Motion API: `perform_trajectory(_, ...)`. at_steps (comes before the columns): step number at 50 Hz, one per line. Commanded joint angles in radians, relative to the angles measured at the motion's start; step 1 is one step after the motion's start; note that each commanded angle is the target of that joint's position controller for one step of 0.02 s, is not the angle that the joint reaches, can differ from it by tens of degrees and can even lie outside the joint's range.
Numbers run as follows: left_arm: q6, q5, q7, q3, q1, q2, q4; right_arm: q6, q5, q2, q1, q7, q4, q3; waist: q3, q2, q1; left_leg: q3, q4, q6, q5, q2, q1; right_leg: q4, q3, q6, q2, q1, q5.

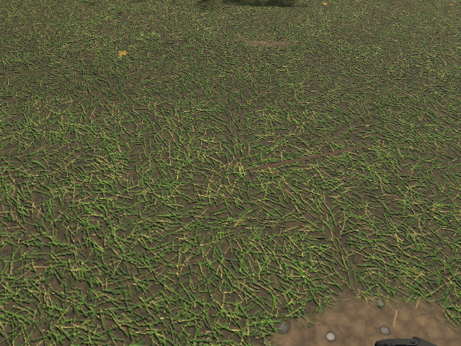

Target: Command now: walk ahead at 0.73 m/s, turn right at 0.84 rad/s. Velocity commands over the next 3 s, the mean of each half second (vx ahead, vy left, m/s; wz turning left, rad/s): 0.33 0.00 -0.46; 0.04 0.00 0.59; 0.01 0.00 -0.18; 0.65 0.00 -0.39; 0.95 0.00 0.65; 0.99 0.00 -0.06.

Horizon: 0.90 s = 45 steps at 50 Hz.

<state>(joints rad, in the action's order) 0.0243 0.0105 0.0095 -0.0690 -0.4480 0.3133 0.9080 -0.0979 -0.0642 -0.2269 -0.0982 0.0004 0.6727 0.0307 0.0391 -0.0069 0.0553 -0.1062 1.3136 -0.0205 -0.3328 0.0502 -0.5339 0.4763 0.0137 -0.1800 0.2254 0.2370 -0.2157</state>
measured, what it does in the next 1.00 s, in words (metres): walks ahead: left foot, then right foot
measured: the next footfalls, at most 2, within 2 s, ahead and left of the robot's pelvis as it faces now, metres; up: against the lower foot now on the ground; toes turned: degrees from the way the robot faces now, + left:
left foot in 0.22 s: +0.43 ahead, +0.11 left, +0.00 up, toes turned -14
right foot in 0.64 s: +0.31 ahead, -0.06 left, +0.00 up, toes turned -5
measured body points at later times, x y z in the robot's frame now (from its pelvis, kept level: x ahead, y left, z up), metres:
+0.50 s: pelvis +0.27 +0.06 +0.01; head +0.31 +0.06 +0.46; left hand +0.49 +0.27 -0.11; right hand +0.27 -0.20 -0.11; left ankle +0.39 +0.12 -0.73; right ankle +0.25 -0.07 -0.68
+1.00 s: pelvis +0.27 +0.08 +0.00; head +0.29 +0.09 +0.45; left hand +0.36 +0.37 -0.11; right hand +0.45 -0.18 -0.09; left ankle +0.24 +0.18 -0.73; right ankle +0.27 -0.05 -0.73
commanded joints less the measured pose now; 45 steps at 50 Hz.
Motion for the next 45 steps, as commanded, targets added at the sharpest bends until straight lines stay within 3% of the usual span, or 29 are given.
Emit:
perform_trajectory(1,0.052,-0.007,-0.002,-0.03,0.069,0.159,-0.097,0.026,0.0,-0.128,-0.026,0.001,-0.087,-0.019,0.083,0.1,-0.112,0.097,-0.249,-0.049,0.039,0.018,-0.003,-0.258,0.343,-0.147,-0.251,0.173,0.616)
perform_trajectory(2,0.052,-0.012,-0.002,-0.033,0.06,0.159,-0.093,0.026,0.009,-0.113,0.022,0.003,-0.108,-0.013,0.073,0.07,-0.095,0.124,-0.357,-0.05,0.125,-0.002,0.033,-0.221,0.287,-0.109,-0.207,0.181,0.764)
perform_trajectory(4,0.037,-0.025,-0.002,-0.042,0.016,0.153,-0.082,0.029,0.024,-0.086,0.075,0.005,-0.13,-0.002,-0.008,-0.001,-0.039,0.158,-0.554,-0.028,0.316,-0.066,0.121,-0.139,0.23,-0.006,-0.134,0.129,0.827)
perform_trajectory(7,0.014,-0.026,-0.008,-0.043,-0.054,0.126,-0.065,0.027,0.039,-0.083,0.103,-0.004,-0.127,-0.002,-0.072,-0.061,0.032,0.174,-0.74,-0.001,0.471,-0.134,0.204,-0.061,0.24,0.08,-0.12,0.009,0.778)
perform_trajectory(9,0.018,-0.013,-0.023,-0.049,-0.03,0.131,-0.079,0.014,0.029,-0.132,0.021,-0.025,-0.099,-0.021,-0.102,-0.09,-0.002,0.128,-0.829,0.021,0.493,-0.145,0.284,0.066,0.295,0.115,-0.149,-0.073,0.778)
perform_trajectory(10,0.022,-0.007,-0.029,-0.054,0.025,0.147,-0.098,0.001,0.029,-0.163,-0.091,-0.032,-0.06,-0.034,-0.133,-0.088,-0.071,0.102,-0.891,0.036,0.554,-0.124,0.361,0.206,0.292,0.133,-0.148,-0.103,0.754)
perform_trajectory(11,0.027,-0.012,-0.029,-0.049,0.072,0.134,-0.123,-0.018,0.024,-0.2,-0.246,-0.036,-0.008,-0.048,-0.186,-0.059,-0.153,0.05,-0.937,0.063,0.727,-0.033,0.494,0.429,0.253,0.152,-0.129,-0.076,0.589)
perform_trajectory(12,0.024,-0.023,-0.031,-0.026,0.034,0.032,-0.157,-0.029,0.018,-0.241,-0.331,-0.034,0.009,-0.053,-0.303,0.127,-0.141,-0.146,-0.779,0.128,1.363,0.24,0.718,0.776,0.13,0.165,-0.03,0.093,-0.317)
perform_trajectory(13,0.018,-0.055,-0.044,-0.021,-0.174,0.037,-0.171,-0.017,0.024,-0.247,-0.317,-0.017,-0.004,-0.068,-0.515,0.262,-0.041,-0.479,-0.714,0.315,1.589,0.475,0.915,0.985,0.156,0.179,0.002,0.255,-0.5)
perform_trajectory(14,0.001,-0.011,-0.05,-0.018,-0.17,0.091,-0.125,-0.002,0.043,-0.195,-0.217,-0.01,-0.049,-0.073,-0.53,0.116,-0.048,-0.498,-0.77,0.353,1.308,0.436,0.828,1.043,0.181,0.173,-0.072,0.279,-0.36)
perform_trajectory(15,-0.008,0.003,-0.041,-0.017,-0.057,0.097,-0.135,0.003,0.049,-0.119,-0.143,-0.014,-0.062,-0.056,-0.4,0.057,-0.054,-0.386,-0.837,0.336,1.097,0.345,0.68,1.002,0.145,0.191,-0.096,0.306,-0.281)
perform_trajectory(16,-0.015,0.012,-0.03,-0.015,0.025,0.087,-0.152,0.009,0.044,-0.076,-0.12,-0.017,-0.043,-0.04,-0.302,0.015,-0.045,-0.291,-0.877,0.289,0.959,0.272,0.573,0.926,0.133,0.199,-0.125,0.316,-0.262)
perform_trajectory(18,-0.044,0.021,-0.006,-0.007,0.074,0.059,-0.168,0.017,0.049,-0.096,-0.171,-0.02,0.01,-0.044,-0.201,0.056,-0.044,-0.164,-0.926,0.241,0.948,0.199,0.416,0.787,0.125,0.206,-0.138,0.251,-0.251)
perform_trajectory(21,-0.071,0.014,-0.004,0.008,0.057,0.021,-0.164,0.018,0.036,-0.128,-0.176,-0.007,0.044,-0.054,-0.208,0.101,-0.006,-0.081,-0.96,0.233,0.954,0.166,0.308,0.648,0.091,0.205,-0.126,0.141,-0.227)
perform_trajectory(24,-0.083,0.018,-0.007,0.034,0.106,-0.013,-0.159,0.03,0.034,-0.11,-0.156,0.003,0.065,-0.045,-0.192,0.161,0.001,-0.049,-1.011,0.209,0.731,0.113,0.208,0.391,0.035,0.195,-0.17,0.023,-0.178)
perform_trajectory(26,-0.092,0.016,-0.017,0.035,0.166,0.014,-0.171,0.058,0.036,-0.172,-0.175,0.01,0.07,-0.074,-0.153,0.207,-0.029,-0.111,-1.034,0.207,0.419,0.087,0.189,0.32,-0.003,0.191,-0.156,0.02,-0.184)
perform_trajectory(27,-0.094,0.012,-0.022,0.034,0.187,0.031,-0.178,0.077,0.037,-0.195,-0.182,0.013,0.066,-0.089,-0.129,0.202,-0.037,-0.158,-1.051,0.21,0.245,0.09,0.171,0.29,-0.006,0.185,-0.149,0.026,-0.198)
perform_trajectory(29,-0.086,0.004,-0.033,0.037,0.2,0.031,-0.188,0.112,0.043,-0.208,-0.185,0.016,0.058,-0.108,-0.07,0.176,-0.034,-0.242,-1.083,0.196,0.005,0.093,0.111,0.174,-0.014,0.164,-0.138,-0.006,-0.185)
perform_trajectory(31,-0.06,0.006,-0.048,0.037,0.149,0.035,-0.184,0.131,0.054,-0.194,-0.179,0.007,0.052,-0.119,-0.041,0.154,-0.005,-0.272,-1.068,0.129,-0.093,0.054,0.024,-0.037,0.01,0.122,-0.149,-0.127,-0.138)
perform_trajectory(32,-0.048,0.018,-0.06,0.025,0.113,0.094,-0.189,0.129,0.062,-0.151,-0.181,0.005,0.035,-0.113,-0.053,0.055,0.0,-0.224,-0.977,0.07,-0.154,-0.001,-0.047,-0.158,0.145,0.082,-0.298,-0.2,-0.222)
perform_trajectory(33,-0.049,0.026,-0.069,0.0,0.144,0.181,-0.199,0.121,0.083,-0.087,-0.142,0.006,-0.011,-0.104,-0.037,-0.198,-0.006,-0.002,-0.718,0.021,-0.188,-0.163,-0.174,-0.292,0.41,-0.017,-0.541,-0.169,-0.307)
perform_trajectory(34,-0.048,0.029,-0.071,-0.001,0.239,0.16,-0.216,0.12,0.042,-0.137,-0.164,-0.001,0.008,-0.119,0.006,-0.18,-0.033,0.071,-0.441,0.009,-0.208,-0.136,-0.122,-0.315,0.428,-0.085,-0.655,-0.005,-0.114)
perform_trajectory(35,-0.039,0.024,-0.076,0.023,0.295,0.075,-0.236,0.127,0.035,-0.172,-0.193,0.001,0.03,-0.139,-0.007,-0.088,-0.081,0.052,-0.3,0.01,-0.169,-0.104,-0.038,-0.274,0.324,-0.083,-0.592,0.049,0.074)
perform_trajectory(36,-0.033,0.02,-0.076,0.033,0.351,0.033,-0.245,0.139,0.036,-0.165,-0.249,0.004,0.055,-0.145,-0.015,-0.061,-0.128,0.064,-0.206,0.004,-0.125,-0.1,-0.005,-0.24,0.208,-0.053,-0.529,0.062,0.216)
perform_trajectory(37,-0.028,0.017,-0.077,0.036,0.381,0.023,-0.258,0.151,0.032,-0.164,-0.274,0.005,0.062,-0.148,-0.034,-0.079,-0.146,0.077,-0.138,-0.002,-0.087,-0.088,-0.017,-0.215,0.126,-0.03,-0.49,0.024,0.301)
perform_trajectory(40,-0.03,0.019,-0.073,0.03,0.328,0.026,-0.261,0.17,0.045,-0.133,-0.215,0.028,0.03,-0.137,-0.044,-0.118,-0.095,0.117,-0.19,-0.034,-0.046,-0.055,-0.079,-0.161,0.008,-0.018,-0.462,-0.106,0.429)
perform_trajectory(43,-0.033,0.021,-0.064,0.008,0.255,0.071,-0.245,0.175,0.053,-0.103,-0.126,0.056,-0.026,-0.12,-0.066,-0.146,-0.037,0.138,-0.386,-0.035,-0.075,-0.031,-0.022,-0.116,-0.029,-0.011,-0.498,-0.183,0.436)
perform_trajectory(45,-0.032,0.025,-0.048,-0.009,0.236,0.106,-0.24,0.177,0.059,-0.105,-0.097,0.063,-0.056,-0.117,-0.079,-0.175,-0.018,0.181,-0.507,-0.012,-0.107,-0.043,0.077,-0.082,-0.064,0.005,-0.518,-0.169,0.45)
Over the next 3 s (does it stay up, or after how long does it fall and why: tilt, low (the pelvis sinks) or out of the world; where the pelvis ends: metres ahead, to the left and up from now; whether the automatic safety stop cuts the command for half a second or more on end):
stays up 1.40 0.14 0.00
